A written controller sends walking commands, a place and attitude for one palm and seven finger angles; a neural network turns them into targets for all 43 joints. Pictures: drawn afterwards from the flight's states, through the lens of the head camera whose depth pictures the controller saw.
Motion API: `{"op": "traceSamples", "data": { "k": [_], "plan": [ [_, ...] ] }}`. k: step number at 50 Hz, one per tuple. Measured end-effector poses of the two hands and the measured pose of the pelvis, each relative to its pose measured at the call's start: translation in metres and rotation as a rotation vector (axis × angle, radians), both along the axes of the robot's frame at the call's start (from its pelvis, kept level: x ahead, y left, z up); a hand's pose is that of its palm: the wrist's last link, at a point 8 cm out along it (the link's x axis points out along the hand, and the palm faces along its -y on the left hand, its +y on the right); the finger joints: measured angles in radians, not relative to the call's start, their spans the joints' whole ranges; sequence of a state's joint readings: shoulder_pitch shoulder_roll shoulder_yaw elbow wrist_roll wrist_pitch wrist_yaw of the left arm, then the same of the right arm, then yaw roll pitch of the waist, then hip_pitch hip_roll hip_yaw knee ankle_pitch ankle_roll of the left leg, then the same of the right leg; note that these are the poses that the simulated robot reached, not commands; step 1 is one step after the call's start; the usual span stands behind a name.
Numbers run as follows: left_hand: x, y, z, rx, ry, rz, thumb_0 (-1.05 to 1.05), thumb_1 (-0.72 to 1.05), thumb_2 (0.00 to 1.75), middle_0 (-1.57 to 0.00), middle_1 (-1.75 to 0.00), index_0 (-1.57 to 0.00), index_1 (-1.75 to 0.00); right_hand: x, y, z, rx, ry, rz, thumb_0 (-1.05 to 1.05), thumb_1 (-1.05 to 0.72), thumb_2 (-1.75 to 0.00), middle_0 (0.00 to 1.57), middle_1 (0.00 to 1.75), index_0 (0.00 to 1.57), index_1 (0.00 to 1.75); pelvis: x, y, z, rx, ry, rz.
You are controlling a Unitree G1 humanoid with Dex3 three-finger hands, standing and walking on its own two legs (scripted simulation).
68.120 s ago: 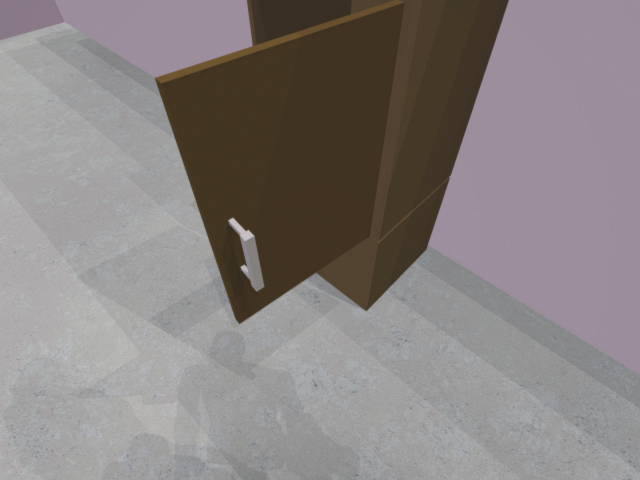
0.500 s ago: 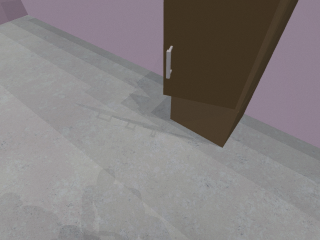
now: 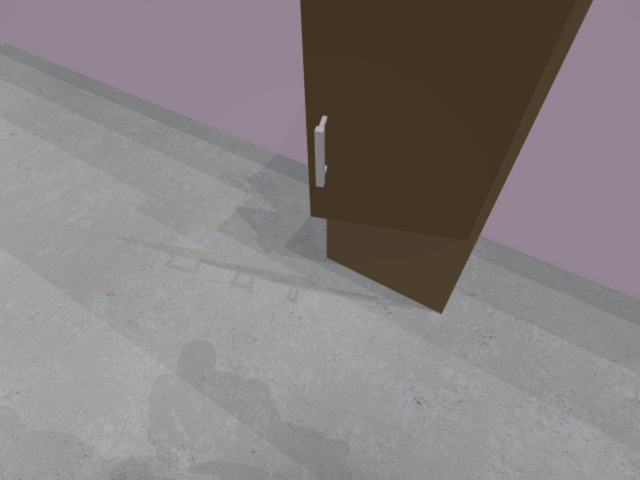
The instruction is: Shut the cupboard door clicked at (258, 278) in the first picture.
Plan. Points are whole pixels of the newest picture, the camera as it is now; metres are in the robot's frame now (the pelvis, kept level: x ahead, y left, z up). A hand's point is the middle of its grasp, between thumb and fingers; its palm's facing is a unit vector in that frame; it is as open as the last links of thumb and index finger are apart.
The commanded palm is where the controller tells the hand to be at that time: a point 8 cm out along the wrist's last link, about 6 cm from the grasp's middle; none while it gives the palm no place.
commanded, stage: turn to face it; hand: left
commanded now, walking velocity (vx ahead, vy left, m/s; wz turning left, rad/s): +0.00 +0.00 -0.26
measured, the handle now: (322, 152) +0.77 +0.05 -0.08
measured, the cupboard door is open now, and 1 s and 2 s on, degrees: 19 19 19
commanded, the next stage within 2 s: take the last steps up to it in 0.08 s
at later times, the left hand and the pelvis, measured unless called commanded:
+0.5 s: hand (227, 415) +0.23 +0.16 -0.16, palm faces -0.14 -0.97 -0.18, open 7.4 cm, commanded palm none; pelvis +0.11 +0.00 +0.00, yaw -7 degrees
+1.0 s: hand (244, 348) +0.34 +0.16 -0.16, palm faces -0.16 -0.97 -0.19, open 7.4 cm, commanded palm none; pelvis +0.26 -0.02 +0.01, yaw -10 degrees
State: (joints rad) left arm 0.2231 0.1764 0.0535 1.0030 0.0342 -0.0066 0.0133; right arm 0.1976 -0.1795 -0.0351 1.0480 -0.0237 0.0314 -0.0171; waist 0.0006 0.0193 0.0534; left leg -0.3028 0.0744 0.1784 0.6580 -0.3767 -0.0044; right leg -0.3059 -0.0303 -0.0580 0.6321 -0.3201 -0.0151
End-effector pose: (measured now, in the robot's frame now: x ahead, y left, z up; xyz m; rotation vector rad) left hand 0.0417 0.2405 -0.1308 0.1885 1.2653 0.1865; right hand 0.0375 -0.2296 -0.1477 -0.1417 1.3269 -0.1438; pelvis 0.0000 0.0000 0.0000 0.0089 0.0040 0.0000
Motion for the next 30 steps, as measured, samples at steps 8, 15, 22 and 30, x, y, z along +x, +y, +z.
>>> {"op": "traceSamples", "data": {
  "k": [8, 15, 22, 30],
  "plan": [
    [0.089, 0.013, 0.001, -0.011, -0.052, -0.094, 0.0, 0.91, 0.9, -0.2, -0.3, -0.2, -0.3, 0.018, 0.013, 0.015, -0.033, -0.01, -0.085, 0.0, -0.92, -0.89, 0.2, 0.3, 0.2, 0.3, 0.039, 0.016, 0.006, -0.02, 0.023, -0.073],
    [0.138, 0.01, 0.003, -0.041, -0.045, -0.166, 0.01, 0.91, 0.9, -0.2, -0.3, -0.2, -0.3, 0.005, 0.026, 0.021, -0.048, 0.036, -0.132, 0.0, -0.91, -0.89, 0.2, 0.3, 0.2, 0.3, 0.062, 0.024, 0.011, -0.033, 0.009, -0.107],
    [0.183, -0.017, 0.004, -0.07, -0.083, -0.223, 0.01, 0.91, 0.9, -0.2, -0.3, -0.2, -0.3, -0.033, 0.026, 0.012, -0.005, 0.191, -0.199, 0.0, -0.91, -0.89, 0.2, 0.3, 0.2, 0.3, 0.092, 0.011, 0.005, -0.035, 0.0, -0.126],
    [0.162, -0.021, -0.003, -0.054, 0.005, -0.143, 0.0, 0.92, 0.9, -0.2, -0.3, -0.2, -0.3, 0.02, 0.003, 0.017, -0.014, 0.18, -0.21, 0.01, -0.91, -0.89, 0.2, 0.3, 0.2, 0.3, 0.131, -0.002, 0.008, -0.036, -0.01, -0.131]
  ]
}}
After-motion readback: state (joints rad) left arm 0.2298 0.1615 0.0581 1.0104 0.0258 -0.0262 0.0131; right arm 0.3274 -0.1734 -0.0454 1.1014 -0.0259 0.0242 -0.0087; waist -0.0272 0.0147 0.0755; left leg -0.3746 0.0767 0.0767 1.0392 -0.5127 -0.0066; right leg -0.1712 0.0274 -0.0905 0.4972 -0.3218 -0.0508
